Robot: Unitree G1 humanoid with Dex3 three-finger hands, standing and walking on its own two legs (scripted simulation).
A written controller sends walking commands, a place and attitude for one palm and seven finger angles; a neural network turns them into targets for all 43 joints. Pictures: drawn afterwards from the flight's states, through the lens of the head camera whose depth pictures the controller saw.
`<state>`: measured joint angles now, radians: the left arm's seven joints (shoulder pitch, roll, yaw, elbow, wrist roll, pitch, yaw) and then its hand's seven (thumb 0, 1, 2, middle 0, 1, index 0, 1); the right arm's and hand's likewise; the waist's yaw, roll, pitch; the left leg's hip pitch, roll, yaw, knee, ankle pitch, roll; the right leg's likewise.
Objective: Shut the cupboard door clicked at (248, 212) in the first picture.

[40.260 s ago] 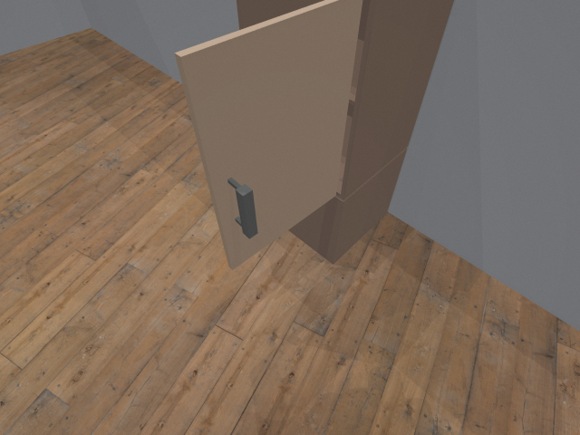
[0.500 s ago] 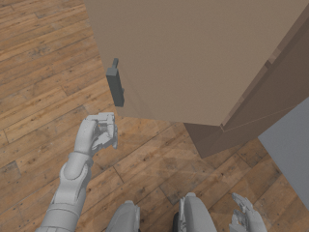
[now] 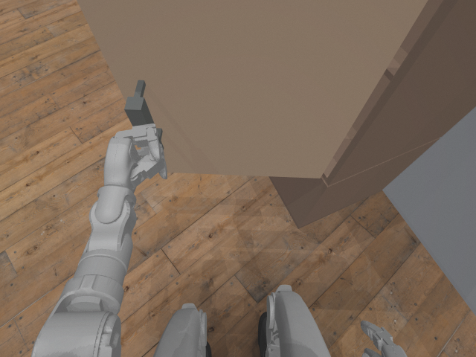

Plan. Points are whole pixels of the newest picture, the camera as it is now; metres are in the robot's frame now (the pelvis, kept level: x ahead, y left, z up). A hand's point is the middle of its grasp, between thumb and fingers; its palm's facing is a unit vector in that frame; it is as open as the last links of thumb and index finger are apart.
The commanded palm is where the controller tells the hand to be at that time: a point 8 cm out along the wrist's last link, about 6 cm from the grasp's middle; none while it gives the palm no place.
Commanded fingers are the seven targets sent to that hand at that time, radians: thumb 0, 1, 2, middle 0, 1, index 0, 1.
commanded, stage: bring the fist close to the handle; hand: left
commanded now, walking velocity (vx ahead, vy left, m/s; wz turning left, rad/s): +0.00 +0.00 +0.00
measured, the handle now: (148, 121) +0.51 +0.14 +0.03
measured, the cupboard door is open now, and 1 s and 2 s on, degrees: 64 53 43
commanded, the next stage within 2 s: push the door shut along its arc in 0.20 s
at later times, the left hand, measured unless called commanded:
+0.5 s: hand (158, 160) +0.43 +0.12 +0.02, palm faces -0.15 -0.99 -0.04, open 3.2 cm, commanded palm +0.43 +0.17 +0.03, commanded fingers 0.00 0.90 0.90 -1.30 -1.50 -1.30 -1.50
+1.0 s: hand (165, 128) +0.50 +0.11 +0.03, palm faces -0.26 -0.97 -0.04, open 3.2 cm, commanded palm +0.49 +0.15 +0.03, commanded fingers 0.00 0.90 0.90 -1.30 -1.50 -1.30 -1.50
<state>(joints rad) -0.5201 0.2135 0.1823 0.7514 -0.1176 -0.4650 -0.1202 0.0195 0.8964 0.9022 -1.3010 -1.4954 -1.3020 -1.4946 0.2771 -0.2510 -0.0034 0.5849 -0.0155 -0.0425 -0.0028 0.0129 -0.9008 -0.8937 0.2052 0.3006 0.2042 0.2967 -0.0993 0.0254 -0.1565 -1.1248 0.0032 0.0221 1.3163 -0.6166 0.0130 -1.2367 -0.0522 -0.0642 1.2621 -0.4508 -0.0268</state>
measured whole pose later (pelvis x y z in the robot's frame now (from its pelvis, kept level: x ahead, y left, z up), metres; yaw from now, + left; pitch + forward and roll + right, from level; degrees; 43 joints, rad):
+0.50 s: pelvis -0.01 +0.02 +0.00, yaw +0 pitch +24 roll -1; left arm -0.63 0.23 0.16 0.90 -0.10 -0.52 -0.16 0.03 0.90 0.91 -1.30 -1.50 -1.30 -1.49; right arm 0.25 -0.26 0.00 0.59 -0.02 -0.04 -0.01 0.01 -0.90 -0.89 0.21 0.30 0.20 0.30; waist -0.11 0.02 -0.14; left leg -1.16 -0.01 0.02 1.34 -0.61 0.04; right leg -1.25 -0.07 -0.07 1.26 -0.43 -0.01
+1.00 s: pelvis -0.01 +0.02 -0.01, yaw +0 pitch +28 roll -3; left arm -0.94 0.37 0.20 1.14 -0.09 -0.46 -0.26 0.02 0.90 0.91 -1.30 -1.50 -1.33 -1.49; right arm 0.33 -0.27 0.02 0.64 -0.03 0.01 0.00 0.01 -0.90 -0.89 0.21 0.30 0.21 0.30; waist -0.18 0.04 -0.13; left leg -1.26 -0.01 0.00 1.39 -0.62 0.04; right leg -1.34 -0.06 -0.08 1.28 -0.43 0.00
